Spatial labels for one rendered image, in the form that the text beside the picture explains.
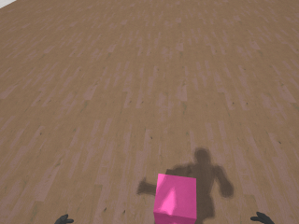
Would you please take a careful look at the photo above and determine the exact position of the right robot hand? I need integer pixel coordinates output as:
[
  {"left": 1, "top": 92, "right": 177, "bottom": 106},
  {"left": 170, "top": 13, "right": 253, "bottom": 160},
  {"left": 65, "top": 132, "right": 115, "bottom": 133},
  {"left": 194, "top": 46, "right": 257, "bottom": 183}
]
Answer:
[{"left": 250, "top": 212, "right": 275, "bottom": 224}]

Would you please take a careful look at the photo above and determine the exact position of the left robot hand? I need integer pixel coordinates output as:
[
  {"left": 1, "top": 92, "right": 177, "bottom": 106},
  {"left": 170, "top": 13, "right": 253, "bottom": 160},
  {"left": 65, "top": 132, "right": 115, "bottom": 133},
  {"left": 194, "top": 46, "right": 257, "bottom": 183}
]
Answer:
[{"left": 54, "top": 214, "right": 74, "bottom": 224}]

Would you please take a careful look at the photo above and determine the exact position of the carton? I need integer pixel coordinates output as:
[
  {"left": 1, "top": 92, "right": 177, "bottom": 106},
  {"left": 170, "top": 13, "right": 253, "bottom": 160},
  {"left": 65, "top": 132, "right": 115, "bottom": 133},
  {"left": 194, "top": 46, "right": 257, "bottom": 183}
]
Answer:
[{"left": 153, "top": 174, "right": 197, "bottom": 224}]

